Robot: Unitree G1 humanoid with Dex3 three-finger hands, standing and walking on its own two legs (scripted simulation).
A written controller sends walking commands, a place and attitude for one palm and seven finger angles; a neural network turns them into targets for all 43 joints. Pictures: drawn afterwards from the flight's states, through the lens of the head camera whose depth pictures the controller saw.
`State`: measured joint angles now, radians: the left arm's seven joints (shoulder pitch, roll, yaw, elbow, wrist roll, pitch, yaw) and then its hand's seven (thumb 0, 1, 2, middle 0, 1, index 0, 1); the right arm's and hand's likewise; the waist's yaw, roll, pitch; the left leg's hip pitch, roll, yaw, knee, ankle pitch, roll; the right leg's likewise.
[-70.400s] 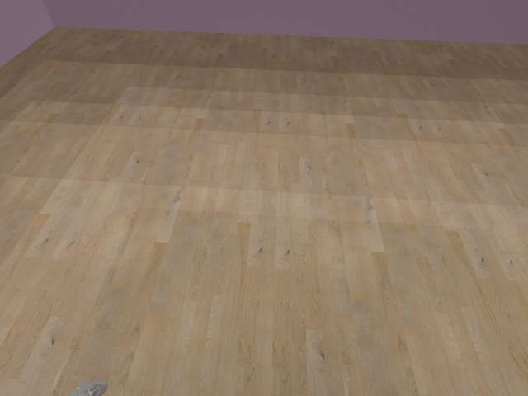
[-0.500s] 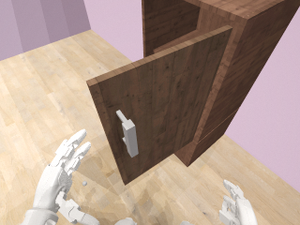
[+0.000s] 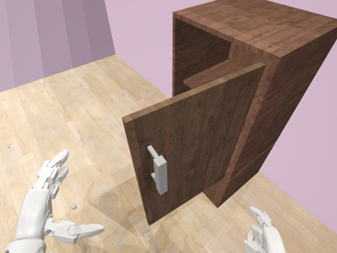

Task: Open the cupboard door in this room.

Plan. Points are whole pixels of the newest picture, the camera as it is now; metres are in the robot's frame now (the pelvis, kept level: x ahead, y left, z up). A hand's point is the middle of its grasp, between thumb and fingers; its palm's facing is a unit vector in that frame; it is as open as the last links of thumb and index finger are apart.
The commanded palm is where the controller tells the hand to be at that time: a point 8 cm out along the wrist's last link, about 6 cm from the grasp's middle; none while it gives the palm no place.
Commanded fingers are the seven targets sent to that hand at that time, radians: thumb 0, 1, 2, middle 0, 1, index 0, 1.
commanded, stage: draw the hand back to the body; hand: left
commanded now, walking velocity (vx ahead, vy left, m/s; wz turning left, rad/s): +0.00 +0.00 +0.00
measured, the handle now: (156, 170) +0.31 +0.07 +0.03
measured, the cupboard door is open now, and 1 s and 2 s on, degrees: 84 84 84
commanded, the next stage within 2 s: step back with the hand held close in 0.88 s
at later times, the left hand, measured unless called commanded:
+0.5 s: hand (37, 173) +0.20 +0.25 +0.18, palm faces +0.42 -0.80 -0.42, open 9.1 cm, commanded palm +0.15 +0.29 +0.19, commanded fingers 0.00 0.90 0.90 -0.20 -0.30 -0.20 -0.30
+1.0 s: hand (41, 180) +0.19 +0.23 +0.18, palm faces +0.44 -0.80 -0.41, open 7.4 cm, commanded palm +0.14 +0.27 +0.20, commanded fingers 0.00 0.90 0.90 -0.20 -0.30 -0.20 -0.30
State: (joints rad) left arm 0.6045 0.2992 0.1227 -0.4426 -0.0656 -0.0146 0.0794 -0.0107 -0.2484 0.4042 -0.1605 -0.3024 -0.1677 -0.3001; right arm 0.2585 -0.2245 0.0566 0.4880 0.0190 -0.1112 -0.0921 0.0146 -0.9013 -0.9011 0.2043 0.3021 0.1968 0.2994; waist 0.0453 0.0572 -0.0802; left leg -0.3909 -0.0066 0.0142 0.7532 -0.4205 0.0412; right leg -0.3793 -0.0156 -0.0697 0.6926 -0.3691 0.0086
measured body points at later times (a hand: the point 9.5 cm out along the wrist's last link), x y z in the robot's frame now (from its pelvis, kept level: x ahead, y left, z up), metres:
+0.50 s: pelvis +0.01 -0.01 +0.03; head +0.00 -0.03 +0.48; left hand +0.17 +0.29 +0.20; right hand +0.20 -0.23 -0.06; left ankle -0.02 +0.09 -0.72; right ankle -0.01 -0.13 -0.72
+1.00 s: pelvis +0.00 -0.03 +0.03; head -0.02 -0.05 +0.48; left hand +0.16 +0.27 +0.20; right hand +0.18 -0.25 -0.06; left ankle -0.02 +0.09 -0.72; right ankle -0.01 -0.13 -0.72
